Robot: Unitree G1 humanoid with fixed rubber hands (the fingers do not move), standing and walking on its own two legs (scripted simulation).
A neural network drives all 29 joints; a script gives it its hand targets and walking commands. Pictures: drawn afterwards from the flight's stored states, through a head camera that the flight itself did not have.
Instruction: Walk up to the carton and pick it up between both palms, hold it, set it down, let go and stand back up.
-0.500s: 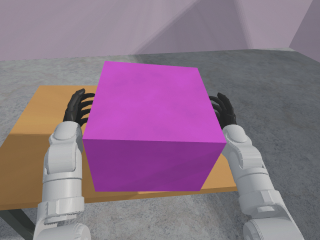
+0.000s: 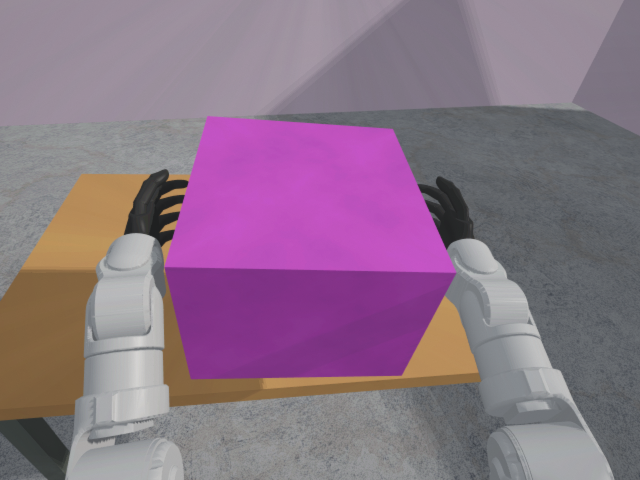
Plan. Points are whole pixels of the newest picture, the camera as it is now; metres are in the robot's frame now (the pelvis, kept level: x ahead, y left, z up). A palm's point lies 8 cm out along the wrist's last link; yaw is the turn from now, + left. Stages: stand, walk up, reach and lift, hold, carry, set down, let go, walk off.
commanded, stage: hold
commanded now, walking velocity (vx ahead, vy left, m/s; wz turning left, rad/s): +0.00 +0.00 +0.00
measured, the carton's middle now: (301, 241) +0.41 +0.02 +0.13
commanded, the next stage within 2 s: none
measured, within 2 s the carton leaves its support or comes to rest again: neither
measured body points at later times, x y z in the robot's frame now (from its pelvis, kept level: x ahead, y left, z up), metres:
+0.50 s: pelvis +0.01 +0.00 +0.00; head -0.04 +0.02 +0.45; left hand +0.37 +0.19 +0.18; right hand +0.38 -0.18 +0.18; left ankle +0.05 +0.11 -0.75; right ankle -0.02 -0.12 -0.75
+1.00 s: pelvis +0.00 +0.00 +0.00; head -0.04 +0.03 +0.45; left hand +0.37 +0.20 +0.18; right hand +0.38 -0.17 +0.18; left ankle +0.05 +0.11 -0.75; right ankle -0.02 -0.12 -0.75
